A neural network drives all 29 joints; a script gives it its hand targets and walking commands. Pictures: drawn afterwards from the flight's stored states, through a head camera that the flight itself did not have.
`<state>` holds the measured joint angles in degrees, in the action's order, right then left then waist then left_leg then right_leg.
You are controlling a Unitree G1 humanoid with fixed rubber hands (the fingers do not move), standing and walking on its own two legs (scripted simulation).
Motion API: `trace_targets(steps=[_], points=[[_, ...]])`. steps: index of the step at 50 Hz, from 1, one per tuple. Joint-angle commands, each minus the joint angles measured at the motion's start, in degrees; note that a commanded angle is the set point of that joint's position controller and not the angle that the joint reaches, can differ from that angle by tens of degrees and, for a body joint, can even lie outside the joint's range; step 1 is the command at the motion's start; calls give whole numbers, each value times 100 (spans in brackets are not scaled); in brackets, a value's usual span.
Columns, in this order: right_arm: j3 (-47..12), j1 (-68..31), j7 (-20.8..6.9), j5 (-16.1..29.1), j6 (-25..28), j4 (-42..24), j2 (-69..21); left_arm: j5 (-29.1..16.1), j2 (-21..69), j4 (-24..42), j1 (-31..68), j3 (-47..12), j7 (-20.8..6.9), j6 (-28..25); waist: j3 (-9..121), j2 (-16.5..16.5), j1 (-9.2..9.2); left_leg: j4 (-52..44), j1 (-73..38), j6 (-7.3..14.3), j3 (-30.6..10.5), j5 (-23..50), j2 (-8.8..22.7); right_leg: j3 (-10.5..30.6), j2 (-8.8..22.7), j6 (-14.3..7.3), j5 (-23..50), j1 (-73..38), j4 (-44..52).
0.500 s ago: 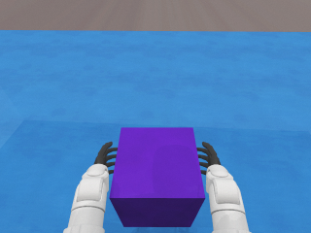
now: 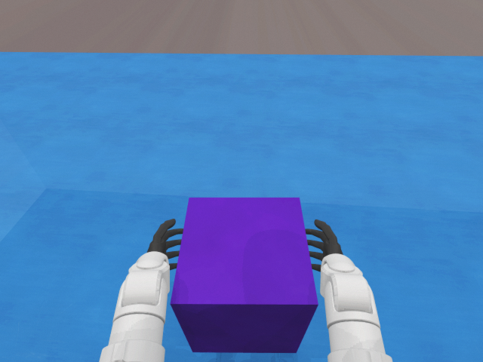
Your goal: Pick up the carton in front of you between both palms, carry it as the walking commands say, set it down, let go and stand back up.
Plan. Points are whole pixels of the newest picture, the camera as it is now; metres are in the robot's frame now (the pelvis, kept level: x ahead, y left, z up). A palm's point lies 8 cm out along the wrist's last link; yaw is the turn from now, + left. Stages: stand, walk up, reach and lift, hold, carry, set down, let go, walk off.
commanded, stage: hold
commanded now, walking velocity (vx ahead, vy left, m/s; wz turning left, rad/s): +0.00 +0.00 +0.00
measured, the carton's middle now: (244, 277) +0.31 +0.00 -0.05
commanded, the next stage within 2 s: set down in 0.02 s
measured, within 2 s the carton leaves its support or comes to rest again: neither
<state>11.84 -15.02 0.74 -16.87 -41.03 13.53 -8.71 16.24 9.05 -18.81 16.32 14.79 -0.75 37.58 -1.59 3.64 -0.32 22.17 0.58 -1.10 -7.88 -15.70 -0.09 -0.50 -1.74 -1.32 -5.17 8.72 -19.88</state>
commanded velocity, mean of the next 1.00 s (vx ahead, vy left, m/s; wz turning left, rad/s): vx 0.00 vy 0.00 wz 0.00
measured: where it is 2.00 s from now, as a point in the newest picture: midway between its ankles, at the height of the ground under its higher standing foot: outside the picture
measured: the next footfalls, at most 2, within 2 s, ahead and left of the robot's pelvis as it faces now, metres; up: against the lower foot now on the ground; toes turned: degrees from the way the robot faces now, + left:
none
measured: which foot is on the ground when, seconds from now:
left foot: down 0.00-1.00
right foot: down 0.00-1.00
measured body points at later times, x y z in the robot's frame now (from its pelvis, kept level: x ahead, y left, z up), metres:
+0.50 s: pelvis -0.01 +0.02 -0.03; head +0.12 -0.02 +0.40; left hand +0.36 +0.13 -0.07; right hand +0.35 -0.17 -0.08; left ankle -0.03 +0.15 -0.74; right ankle +0.07 -0.10 -0.74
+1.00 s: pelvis -0.05 +0.01 -0.15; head +0.19 -0.03 +0.22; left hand +0.41 +0.12 -0.23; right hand +0.39 -0.19 -0.24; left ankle -0.03 +0.15 -0.74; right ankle +0.07 -0.11 -0.74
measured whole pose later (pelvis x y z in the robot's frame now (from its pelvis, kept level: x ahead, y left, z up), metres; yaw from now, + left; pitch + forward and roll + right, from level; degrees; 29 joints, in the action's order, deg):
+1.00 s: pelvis -0.05 +0.01 -0.15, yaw +2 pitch +39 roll +3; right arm 28.9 -48.9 -1.7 -18.9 -17.3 32.7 -3.0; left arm 13.7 7.1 -36.8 49.4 28.1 4.2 14.5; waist 7.5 5.1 -3.6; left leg 74.6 84.2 -2.3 -5.1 -29.5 -7.5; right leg 6.0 -1.9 1.9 -16.3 92.3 -69.7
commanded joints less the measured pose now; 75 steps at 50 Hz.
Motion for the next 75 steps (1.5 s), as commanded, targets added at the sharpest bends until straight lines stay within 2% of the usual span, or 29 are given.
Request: trace_targets(steps=[1,6,12,17,20,23,27,30,32,34,37,41,45,52,59,67,75], points=[[-3095,-2535,-1481,1492,229,-114,-5403,-1368,5287,208,2698,-2870,-1462,-199,1373,-423,39,-751,2137,352,190,131,-459,524,-120,268,356,-2691,-13],[-2773,-2898,-1529,1324,333,162,-5277,-1278,5386,-13,3089,-2749,-1431,-269,1188,-267,-35,-764,2274,312,211,-122,-420,418,-201,188,93,-2535,-124],[-1654,-3923,-1649,691,808,1352,-4795,-748,5454,-1168,4036,-1837,-1259,-697,792,-16,-179,-470,3022,283,228,-803,-350,295,-332,80,-490,-1949,-622],[-484,-3993,-1488,-40,1332,1998,-3866,17,4614,-1668,4090,-666,-868,-1200,677,-190,-192,172,3354,155,271,-390,-523,285,-365,20,-169,-870,-1044],[-248,-3755,-1392,-257,1821,2144,-3476,269,4173,-1677,3795,-364,-693,-1685,1059,-263,-160,586,3641,76,323,174,-632,305,-367,33,538,-332,-1391],[-528,-3771,-1380,-126,2394,2152,-3611,142,4217,-1645,3786,-673,-635,-2265,1843,-289,-127,1087,4108,-15,403,672,-730,325,-373,30,1265,-15,-1897],[-1359,-4214,-1382,275,3086,2036,-4103,-375,4664,-1554,4221,-1678,-617,-2978,3508,-391,-168,1805,5031,-175,526,1250,-878,444,-356,27,2506,-98,-2738],[-2005,-4531,-1333,573,3388,1732,-4367,-805,4826,-1270,4586,-2509,-572,-3294,5171,-535,-265,2346,5879,-289,612,1580,-923,476,-281,35,3648,-487,-3398],[-2278,-4729,-1283,716,3438,1461,-4407,-1043,4800,-1066,4723,-2902,-507,-3367,6080,-667,-331,2606,6505,-335,638,1497,-932,505,-220,50,4139,-728,-3767],[-2380,-4838,-1246,777,3394,1350,-4376,-1167,4743,-931,4838,-3077,-448,-3338,6530,-609,-380,2878,6697,-340,647,1418,-954,413,-251,103,3882,-348,-4001],[-2242,-4933,-1292,722,3195,1489,-4292,-1157,4810,-935,5130,-2995,-495,-3131,6397,-253,-489,3277,6463,-340,663,1151,-1019,152,-419,186,2413,1208,-4120],[-1748,-5250,-1479,531,2791,1991,-4355,-986,4946,-1344,5691,-2526,-748,-2706,5520,-41,-590,3527,7087,-279,748,-121,-1058,0,-498,162,599,2712,-4223],[-1361,-5776,-1578,399,2474,2377,-4353,-824,4849,-1827,6225,-1977,-923,-2409,5248,-69,-588,3846,7920,-188,861,-847,-1103,-19,-488,141,-230,3302,-4489],[-1243,-6533,-1475,469,2355,2590,-4420,-814,4585,-2306,7005,-1445,-946,-2412,5826,-468,-539,4707,9115,-94,1026,-994,-1221,-1,-468,280,-223,3591,-5176],[-1380,-7099,-1307,706,2367,2455,-4304,-1068,4448,-2374,7595,-1540,-871,-2445,6646,-620,-667,5532,9778,-116,1141,-965,-1315,-61,-467,402,85,3930,-5905],[-1361,-7612,-1229,943,2359,2383,-3990,-1362,4336,-2364,8212,-1831,-670,-2427,7080,-391,-935,6254,10114,-188,1230,-922,-1397,-250,-505,451,385,4558,-6663],[-955,-8132,-1298,1007,2392,2546,-3471,-1388,4029,-2615,8787,-1743,-369,-2468,6839,-105,-1103,6816,10182,-214,1255,-949,-1442,-406,-489,483,324,5580,-7295]])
